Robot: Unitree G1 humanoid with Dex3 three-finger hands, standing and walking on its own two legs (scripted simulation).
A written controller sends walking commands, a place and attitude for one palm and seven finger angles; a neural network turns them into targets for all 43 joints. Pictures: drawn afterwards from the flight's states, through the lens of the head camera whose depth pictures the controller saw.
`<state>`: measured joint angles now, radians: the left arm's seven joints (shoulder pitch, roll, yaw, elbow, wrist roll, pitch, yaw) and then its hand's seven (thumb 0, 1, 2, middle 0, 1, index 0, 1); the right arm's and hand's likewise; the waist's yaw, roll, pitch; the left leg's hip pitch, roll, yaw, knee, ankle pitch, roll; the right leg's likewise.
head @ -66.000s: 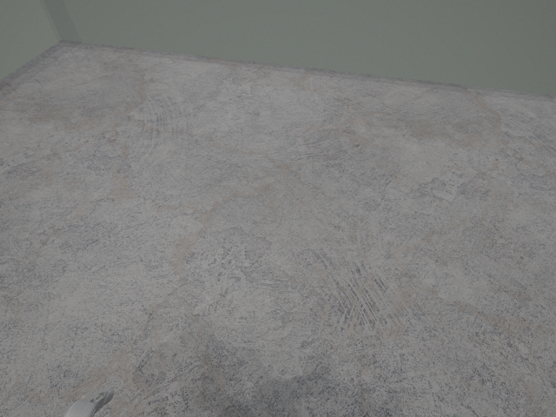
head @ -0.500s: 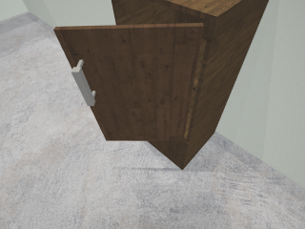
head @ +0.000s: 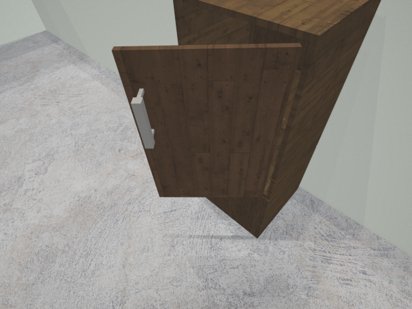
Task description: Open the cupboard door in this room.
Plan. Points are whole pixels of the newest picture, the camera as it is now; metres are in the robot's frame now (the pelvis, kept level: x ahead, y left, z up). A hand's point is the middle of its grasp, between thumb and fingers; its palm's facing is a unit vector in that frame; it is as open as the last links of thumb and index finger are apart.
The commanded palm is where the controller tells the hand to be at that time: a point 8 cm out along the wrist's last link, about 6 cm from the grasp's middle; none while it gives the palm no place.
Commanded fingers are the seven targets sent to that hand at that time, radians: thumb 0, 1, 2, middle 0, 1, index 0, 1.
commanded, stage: come to a stop and stand still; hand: left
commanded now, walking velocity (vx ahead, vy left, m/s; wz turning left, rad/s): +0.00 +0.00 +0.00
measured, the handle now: (145, 119) +0.53 +0.20 +0.06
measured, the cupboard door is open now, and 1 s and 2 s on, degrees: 42 42 42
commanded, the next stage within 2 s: look again from close up in 0.98 s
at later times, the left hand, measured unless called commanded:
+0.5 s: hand out of the picture +0.07 +0.17 -0.16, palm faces -0.03 -0.98 -0.22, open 7.3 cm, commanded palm none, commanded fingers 0.00 0.90 0.90 -0.20 -0.30 -0.20 -0.30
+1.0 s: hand out of the picture +0.08 +0.15 -0.16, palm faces +0.00 -0.97 -0.23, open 7.4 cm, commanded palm none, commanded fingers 0.00 0.90 0.90 -0.20 -0.30 -0.20 -0.30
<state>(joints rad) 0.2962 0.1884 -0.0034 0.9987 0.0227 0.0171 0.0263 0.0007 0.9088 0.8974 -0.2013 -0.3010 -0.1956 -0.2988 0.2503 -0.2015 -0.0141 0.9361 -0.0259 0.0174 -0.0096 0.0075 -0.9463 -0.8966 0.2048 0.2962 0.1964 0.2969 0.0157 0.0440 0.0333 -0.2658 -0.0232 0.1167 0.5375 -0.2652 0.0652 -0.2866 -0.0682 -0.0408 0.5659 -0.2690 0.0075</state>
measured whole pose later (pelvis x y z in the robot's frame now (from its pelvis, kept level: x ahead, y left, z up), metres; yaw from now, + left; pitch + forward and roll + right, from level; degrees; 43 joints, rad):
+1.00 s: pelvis +0.06 -0.04 +0.01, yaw -1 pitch +0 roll +1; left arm 0.23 0.17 -0.01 1.10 0.01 -0.01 0.03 0.00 0.91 0.90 -0.20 -0.30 -0.20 -0.30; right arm 0.24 -0.17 0.01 1.13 -0.02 -0.02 -0.03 0.01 -0.92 -0.90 0.20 0.30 0.20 0.30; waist 0.00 0.00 0.04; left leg -0.12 0.01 0.11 0.41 -0.28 0.00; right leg -0.16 -0.02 -0.05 0.48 -0.31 -0.01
